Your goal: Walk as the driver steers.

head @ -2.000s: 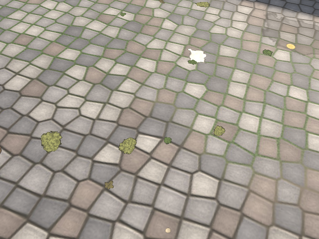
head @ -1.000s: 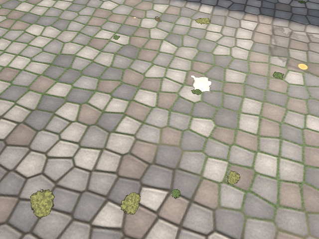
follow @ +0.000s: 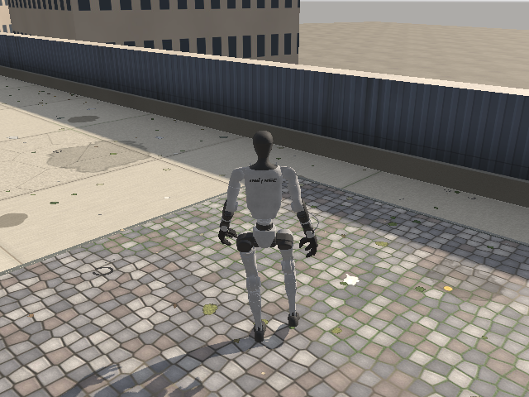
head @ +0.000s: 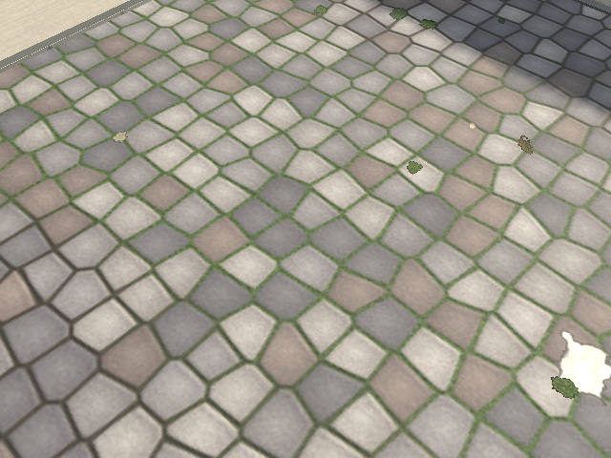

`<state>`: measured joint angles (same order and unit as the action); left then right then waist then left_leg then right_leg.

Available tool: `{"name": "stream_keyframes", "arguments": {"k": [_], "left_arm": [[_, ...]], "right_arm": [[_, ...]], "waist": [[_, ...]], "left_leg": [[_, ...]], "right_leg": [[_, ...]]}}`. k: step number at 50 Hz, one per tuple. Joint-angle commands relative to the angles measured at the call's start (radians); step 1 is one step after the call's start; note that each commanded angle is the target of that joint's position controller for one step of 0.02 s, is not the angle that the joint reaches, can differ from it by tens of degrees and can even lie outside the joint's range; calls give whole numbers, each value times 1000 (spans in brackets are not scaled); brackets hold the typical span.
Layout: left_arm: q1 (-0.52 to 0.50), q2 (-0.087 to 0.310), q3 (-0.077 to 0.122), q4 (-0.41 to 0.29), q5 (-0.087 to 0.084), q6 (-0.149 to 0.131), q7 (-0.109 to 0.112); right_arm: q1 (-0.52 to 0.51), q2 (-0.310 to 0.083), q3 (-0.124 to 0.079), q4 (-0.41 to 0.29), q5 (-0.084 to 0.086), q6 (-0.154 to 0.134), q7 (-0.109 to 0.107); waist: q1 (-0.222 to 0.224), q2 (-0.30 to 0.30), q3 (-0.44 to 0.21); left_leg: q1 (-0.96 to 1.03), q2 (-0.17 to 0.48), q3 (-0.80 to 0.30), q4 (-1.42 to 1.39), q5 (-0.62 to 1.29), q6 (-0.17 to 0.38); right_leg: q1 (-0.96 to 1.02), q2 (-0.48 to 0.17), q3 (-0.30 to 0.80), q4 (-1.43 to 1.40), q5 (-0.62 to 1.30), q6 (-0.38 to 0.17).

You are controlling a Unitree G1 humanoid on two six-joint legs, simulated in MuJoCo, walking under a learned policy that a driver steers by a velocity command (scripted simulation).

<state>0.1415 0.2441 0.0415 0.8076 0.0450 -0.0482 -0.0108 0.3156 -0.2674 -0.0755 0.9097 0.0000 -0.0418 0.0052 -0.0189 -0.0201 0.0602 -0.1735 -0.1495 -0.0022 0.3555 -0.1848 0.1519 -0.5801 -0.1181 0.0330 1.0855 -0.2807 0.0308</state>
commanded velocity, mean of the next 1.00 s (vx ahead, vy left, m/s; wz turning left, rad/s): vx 0.24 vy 0.00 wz -0.02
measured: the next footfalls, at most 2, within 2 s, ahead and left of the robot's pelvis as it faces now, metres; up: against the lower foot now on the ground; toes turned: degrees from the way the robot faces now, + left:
right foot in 0.32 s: +0.37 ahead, -0.12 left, +0.00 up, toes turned +11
left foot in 0.78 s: +0.36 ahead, +0.08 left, +0.00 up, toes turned -3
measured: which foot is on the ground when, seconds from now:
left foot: down 0.00-0.32, up 0.34-0.76, down 0.78-1.00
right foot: up 0.00-0.30, down 0.32-0.78, up 0.80-1.00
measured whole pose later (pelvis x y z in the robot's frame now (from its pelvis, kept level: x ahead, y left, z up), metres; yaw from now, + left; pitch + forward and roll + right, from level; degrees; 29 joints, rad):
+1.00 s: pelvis +0.29 -0.01 +0.00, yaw -7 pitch +0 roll -1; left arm 0.22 0.32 0.09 0.80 0.02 0.08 -0.02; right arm 0.19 -0.24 -0.02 0.76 -0.02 0.00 -0.05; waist 0.01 -0.05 0.05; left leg -0.22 0.01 0.07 0.40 -0.19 0.04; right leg -0.47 0.05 0.04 1.08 -0.42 0.04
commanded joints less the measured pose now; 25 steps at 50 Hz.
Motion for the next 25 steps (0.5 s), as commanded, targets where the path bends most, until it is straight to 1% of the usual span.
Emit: {"name": "stream_keyframes", "arguments": {"k": [1, 5, 8, 10, 11, 12, 13, 14, 15, 16, 17, 18, 19, 20, 21, 22, 23, 24, 25], "left_arm": [[8, 69, 14, -58, 4, 19, -5], [-138, 76, 8, -113, -3, 17, -10], [-229, 77, -1, -151, -9, 9, -16], [-268, 83, -5, -176, -14, 0, -17], [-266, 91, -5, -184, -16, -5, -17], [-235, 103, -3, -182, -18, -10, -15], [-168, 119, 2, -167, -21, -15, -10], [-55, 142, 12, -127, -18, -22, 0], [80, 155, 20, -87, -9, -37, 12], [222, 197, 28, -71, 11, -53, 25], [262, 298, 53, -61, 23, -45, 24], [245, 238, 50, -54, -23, -28, 11], [144, 152, 28, -63, -37, -28, 7], [95, 88, 9, -61, -36, -32, 3], [91, 71, 1, -46, -40, -35, 4], [91, 71, -2, -28, -47, -35, 5], [100, 81, -2, -14, -47, -36, 3], [107, 100, 2, -7, -44, -38, 1], [109, 128, 11, -2, -41, -36, 0]], "right_arm": [[43, -142, -29, -54, 2, -23, -3], [125, -143, -29, -49, 0, -17, -4], [171, -147, -29, -48, -7, -14, -11], [185, -154, -29, -51, -15, -12, -16], [179, -161, -31, -56, -17, -12, -20], [156, -170, -33, -64, -18, -13, -24], [115, -182, -36, -76, -18, -14, -25], [94, -189, -36, -77, -19, -19, -23], [90, -177, -32, -69, -7, -27, -17], [109, -118, -14, -85, 4, -37, -14], [303, -14, 4, -76, 48, -31, -19], [323, -106, -7, -39, -1, -21, -30], [222, -103, -7, -44, -15, -16, -29], [128, -96, -1, -65, -25, -16, -24], [78, -94, 1, -81, -31, -9, -17], [75, -87, 5, -88, -42, 3, -7], [75, -76, 9, -86, -45, 13, -3], [75, -64, 14, -89, -43, 20, -1], [67, -56, 19, -93, -39, 26, -2]], "waist": [[14, 45, -31], [-46, 76, -22], [-79, 85, -16], [-89, 94, -12], [-80, 101, -11], [-58, 107, -15], [-19, 114, -29], [23, 105, -73], [87, 67, -140], [131, 18, -261], [57, -252, -415], [42, -130, -402], [20, -48, -239], [24, 0, -162], [17, -29, -133], [-3, -71, -124], [-14, -82, -131], [-23, -82, -149], [-30, -83, -153]], "left_leg": [[26, 252, -251, -149, 375, 116], [112, 242, -281, -128, 373, 80], [183, 251, -311, -92, 417, 79], [216, 266, -337, -59, 461, 76], [221, 274, -353, -42, 478, 67], [209, 279, -364, -22, 497, 50], [167, 272, -360, 16, 556, 26], [161, 250, -329, 114, 712, 0], [140, 195, -270, 290, 761, -31], [10, 144, -235, 528, 500, -57], [-261, -41, -128, 877, -340, -109], [-302, -3, -164, 975, -361, -100], [-321, 34, -169, 974, -285, -111], [-338, 65, -150, 914, -250, -118], [-344, 100, -128, 855, -234, -125], [-308, 121, -100, 799, -219, -137], [-262, 122, -77, 756, -202, -146], [-236, 117, -58, 721, -195, -157], [-229, 116, -44, 685, -195, -168]], "right_leg": [[-64, 8, -40, -97, 105, 29], [-124, 34, -35, -265, 230, 29], [-135, 65, -34, -367, 253, 18], [-114, 86, -33, -431, 241, 4], [-79, 94, -25, -467, 230, -7], [-11, 102, -16, -508, 212, -19], [107, 121, -18, -549, 175, -36], [241, 154, -43, -572, 160, -59], [410, 144, -56, -648, 269, -87], [642, -31, 100, -632, 330, -132], [905, -349, 549, -623, 719, -323], [811, -326, 663, -669, 750, -357], [669, -268, 493, -684, 776, -339], [589, -204, 363, -694, 855, -306], [556, -150, 283, -712, 905, -275], [507, -106, 231, -736, 921, -258], [474, -82, 204, -742, 967, -247], [459, -69, 190, -740, 1017, -252], [443, -62, 178, -740, 1043, -259]]}}
Keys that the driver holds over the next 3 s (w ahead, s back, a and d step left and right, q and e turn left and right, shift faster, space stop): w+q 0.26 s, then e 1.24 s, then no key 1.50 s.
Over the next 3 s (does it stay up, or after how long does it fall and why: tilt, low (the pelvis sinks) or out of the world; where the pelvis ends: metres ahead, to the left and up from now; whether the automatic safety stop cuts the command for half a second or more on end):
stays up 0.25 -0.05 0.00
